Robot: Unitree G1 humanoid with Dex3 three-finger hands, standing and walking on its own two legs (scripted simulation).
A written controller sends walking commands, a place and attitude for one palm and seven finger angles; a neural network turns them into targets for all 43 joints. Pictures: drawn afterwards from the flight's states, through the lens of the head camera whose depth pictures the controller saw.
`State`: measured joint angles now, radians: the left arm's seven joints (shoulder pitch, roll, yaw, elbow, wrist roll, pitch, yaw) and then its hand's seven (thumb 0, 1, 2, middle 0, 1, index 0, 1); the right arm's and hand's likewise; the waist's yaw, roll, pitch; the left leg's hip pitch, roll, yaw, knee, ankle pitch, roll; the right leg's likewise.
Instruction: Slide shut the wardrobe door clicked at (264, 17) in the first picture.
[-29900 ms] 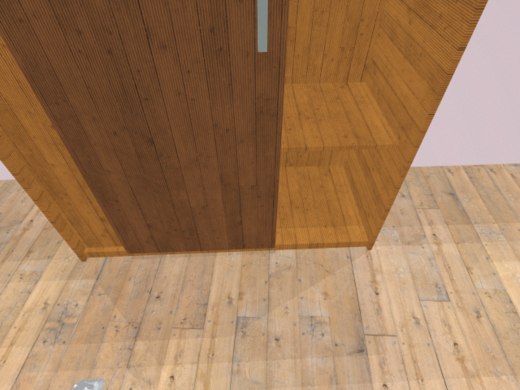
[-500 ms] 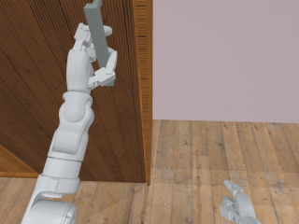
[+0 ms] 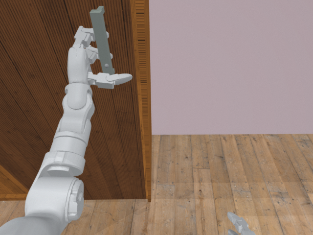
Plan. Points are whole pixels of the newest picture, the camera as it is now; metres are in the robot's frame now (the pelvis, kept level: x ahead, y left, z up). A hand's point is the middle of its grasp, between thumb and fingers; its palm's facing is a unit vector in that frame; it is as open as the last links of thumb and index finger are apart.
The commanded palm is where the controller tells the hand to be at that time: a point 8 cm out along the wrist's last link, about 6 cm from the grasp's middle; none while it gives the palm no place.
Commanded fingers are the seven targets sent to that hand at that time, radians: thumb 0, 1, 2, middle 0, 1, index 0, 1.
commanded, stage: loosen the grip on the handle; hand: left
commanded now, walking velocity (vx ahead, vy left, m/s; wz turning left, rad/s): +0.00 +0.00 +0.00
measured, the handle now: (105, 48) +0.46 +0.14 +0.27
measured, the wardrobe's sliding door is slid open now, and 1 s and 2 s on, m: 0.01 0.01 0.01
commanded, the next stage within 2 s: slip the hand off the handle in 0.26 s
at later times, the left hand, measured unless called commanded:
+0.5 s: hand (107, 69) +0.42 +0.14 +0.24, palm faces +0.09 -0.98 -0.15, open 15.0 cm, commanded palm +0.39 +0.21 +0.24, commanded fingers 0.00 -0.55 0.20 -0.25 -1.15 -0.25 -1.15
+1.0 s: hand (62, 73) +0.40 +0.24 +0.24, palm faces +0.16 -0.98 -0.15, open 14.7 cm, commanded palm +0.36 +0.27 +0.24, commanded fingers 0.00 -0.55 0.20 -0.25 -1.15 -0.25 -1.15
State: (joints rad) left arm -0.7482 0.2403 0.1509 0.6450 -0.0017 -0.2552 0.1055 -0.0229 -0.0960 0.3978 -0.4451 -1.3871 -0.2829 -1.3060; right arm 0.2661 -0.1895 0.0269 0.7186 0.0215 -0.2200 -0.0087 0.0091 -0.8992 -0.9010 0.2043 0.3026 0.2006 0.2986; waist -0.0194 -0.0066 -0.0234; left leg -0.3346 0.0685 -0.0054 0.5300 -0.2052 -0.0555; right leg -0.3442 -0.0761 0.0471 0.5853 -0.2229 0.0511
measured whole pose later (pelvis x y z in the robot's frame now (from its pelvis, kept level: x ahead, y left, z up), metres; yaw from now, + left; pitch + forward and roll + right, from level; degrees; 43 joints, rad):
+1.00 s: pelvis +0.08 +0.01 +0.00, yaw -1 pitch +1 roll +0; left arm -0.29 0.35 0.34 0.04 -0.19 -0.13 -0.21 -0.01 -0.56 0.19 -0.26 -1.15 -0.25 -1.15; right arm 0.22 -0.23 0.03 0.68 0.02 -0.18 -0.09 0.01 -0.90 -0.90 0.20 0.30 0.20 0.30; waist 0.07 0.02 -0.06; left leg -0.29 0.04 -0.08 0.61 -0.34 -0.06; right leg -0.27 -0.06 0.05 0.58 -0.34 0.07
